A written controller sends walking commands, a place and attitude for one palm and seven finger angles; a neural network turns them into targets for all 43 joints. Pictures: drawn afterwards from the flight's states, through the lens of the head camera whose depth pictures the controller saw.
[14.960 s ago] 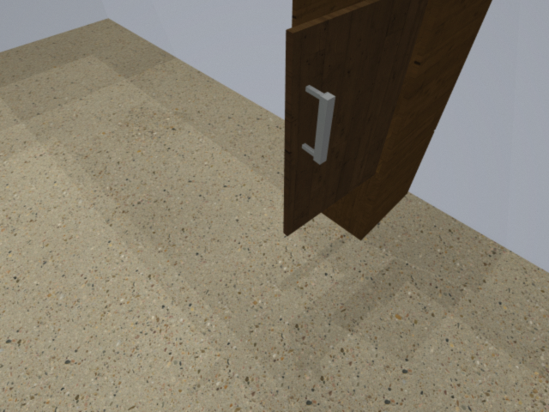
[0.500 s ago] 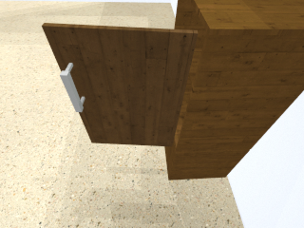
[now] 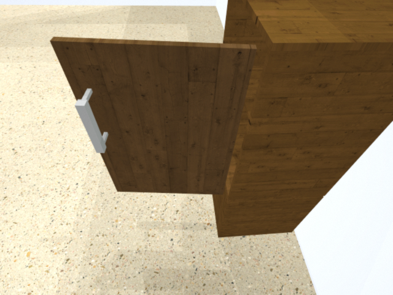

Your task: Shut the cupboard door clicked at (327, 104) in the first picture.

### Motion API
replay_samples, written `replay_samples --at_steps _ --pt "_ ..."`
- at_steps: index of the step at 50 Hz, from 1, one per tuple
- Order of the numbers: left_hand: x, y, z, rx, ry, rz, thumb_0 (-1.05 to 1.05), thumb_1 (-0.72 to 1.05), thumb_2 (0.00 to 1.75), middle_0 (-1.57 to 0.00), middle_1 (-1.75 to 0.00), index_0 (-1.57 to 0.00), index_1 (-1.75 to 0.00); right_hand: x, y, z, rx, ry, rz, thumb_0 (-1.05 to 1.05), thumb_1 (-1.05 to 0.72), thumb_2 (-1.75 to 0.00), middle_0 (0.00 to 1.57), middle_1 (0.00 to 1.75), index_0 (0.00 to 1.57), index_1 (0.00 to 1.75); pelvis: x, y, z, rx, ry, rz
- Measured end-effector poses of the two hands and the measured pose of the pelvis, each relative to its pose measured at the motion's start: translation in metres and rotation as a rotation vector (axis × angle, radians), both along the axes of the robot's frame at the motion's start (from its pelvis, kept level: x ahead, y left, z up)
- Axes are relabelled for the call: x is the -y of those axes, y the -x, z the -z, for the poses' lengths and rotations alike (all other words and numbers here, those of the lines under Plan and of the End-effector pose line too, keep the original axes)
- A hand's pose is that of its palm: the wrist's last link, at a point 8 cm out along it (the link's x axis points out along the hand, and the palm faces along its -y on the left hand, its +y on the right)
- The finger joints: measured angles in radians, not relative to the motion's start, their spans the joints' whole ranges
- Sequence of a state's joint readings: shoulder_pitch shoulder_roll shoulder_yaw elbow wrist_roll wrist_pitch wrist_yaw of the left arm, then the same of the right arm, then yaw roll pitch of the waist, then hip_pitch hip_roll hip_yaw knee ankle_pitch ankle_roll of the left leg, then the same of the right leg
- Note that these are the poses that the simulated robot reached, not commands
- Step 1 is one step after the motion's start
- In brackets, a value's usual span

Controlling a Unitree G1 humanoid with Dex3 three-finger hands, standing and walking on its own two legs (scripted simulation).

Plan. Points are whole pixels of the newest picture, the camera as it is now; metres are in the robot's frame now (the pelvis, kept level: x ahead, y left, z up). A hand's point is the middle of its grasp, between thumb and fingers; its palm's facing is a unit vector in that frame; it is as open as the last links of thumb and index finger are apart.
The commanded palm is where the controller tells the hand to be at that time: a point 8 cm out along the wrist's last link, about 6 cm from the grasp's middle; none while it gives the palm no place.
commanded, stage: come to a stop and stand still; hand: left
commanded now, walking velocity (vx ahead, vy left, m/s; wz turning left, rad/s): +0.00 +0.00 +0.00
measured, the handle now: (95, 122) +0.49 +0.28 +0.05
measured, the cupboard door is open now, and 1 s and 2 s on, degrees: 84 84 84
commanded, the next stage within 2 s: look again from close up in 0.08 s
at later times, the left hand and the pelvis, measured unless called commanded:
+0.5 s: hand out of the picture -0.02 +0.22 -0.18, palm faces +0.01 -0.97 -0.24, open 7.3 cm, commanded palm none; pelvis -0.04 +0.03 -0.01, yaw -1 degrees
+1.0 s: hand out of the picture -0.06 +0.20 -0.18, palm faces +0.00 -0.98 -0.18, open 7.3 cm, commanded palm none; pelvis -0.03 +0.03 -0.01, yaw -1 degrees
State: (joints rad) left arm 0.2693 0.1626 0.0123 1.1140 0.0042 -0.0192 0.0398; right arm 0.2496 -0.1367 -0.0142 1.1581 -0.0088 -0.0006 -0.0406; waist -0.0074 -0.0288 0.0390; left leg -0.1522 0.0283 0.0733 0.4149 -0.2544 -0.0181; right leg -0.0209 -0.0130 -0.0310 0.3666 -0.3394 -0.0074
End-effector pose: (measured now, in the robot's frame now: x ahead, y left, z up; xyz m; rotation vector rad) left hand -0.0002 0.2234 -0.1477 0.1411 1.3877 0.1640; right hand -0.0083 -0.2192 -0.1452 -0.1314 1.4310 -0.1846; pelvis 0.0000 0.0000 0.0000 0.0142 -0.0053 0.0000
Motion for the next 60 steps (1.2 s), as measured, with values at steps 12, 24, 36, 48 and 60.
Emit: replay_samples --at_steps 12,24,36,48,60 --pt "-0.004 0.015 0.001 -0.007 0.004 0.02 0.0 0.91 0.9 -0.2 -0.3 -0.2 -0.3 -0.006 0.006 0.001 0.015 0.003 -0.011 0.01 -0.91 -0.9 0.2 0.3 0.2 0.3 -0.012 0.011 0.002 -0.012 0.022 0.01" --pt "-0.04 0.024 -0.002 0.066 -0.048 0.036 0.0 0.91 0.9 -0.2 -0.3 -0.2 -0.3 -0.023 0.012 0.012 0.124 -0.007 -0.04 0.01 -0.93 -0.9 0.2 0.3 0.2 0.3 -0.033 0.041 0.01 0.032 0.017 0.013" --pt "-0.041 0.057 -0.004 -0.001 -0.024 0.052 0.0 0.91 0.9 -0.2 -0.3 -0.2 -0.3 -0.023 0.041 0.003 0.071 -0.016 -0.043 0.01 -0.91 -0.9 0.2 0.3 0.2 0.3 -0.032 0.057 0.004 -0.003 0.004 0.02" --pt "-0.027 0.069 0.003 -0.067 0.012 0.028 0.0 0.91 0.9 -0.2 -0.3 -0.2 -0.3 -0.014 0.043 0.003 0.018 -0.007 -0.031 0.01 -0.91 -0.9 0.2 0.3 0.2 0.3 -0.026 0.041 0.006 -0.006 0.003 0.024" --pt "-0.033 0.021 0.015 -0.096 0.025 0.026 0.0 0.91 0.9 -0.2 -0.3 -0.2 -0.3 -0.028 -0.003 0.007 0.056 0.009 -0.023 0.01 -0.91 -0.9 0.2 0.3 0.2 0.3 -0.034 -0.005 0.015 -0.01 0.0 0.046"
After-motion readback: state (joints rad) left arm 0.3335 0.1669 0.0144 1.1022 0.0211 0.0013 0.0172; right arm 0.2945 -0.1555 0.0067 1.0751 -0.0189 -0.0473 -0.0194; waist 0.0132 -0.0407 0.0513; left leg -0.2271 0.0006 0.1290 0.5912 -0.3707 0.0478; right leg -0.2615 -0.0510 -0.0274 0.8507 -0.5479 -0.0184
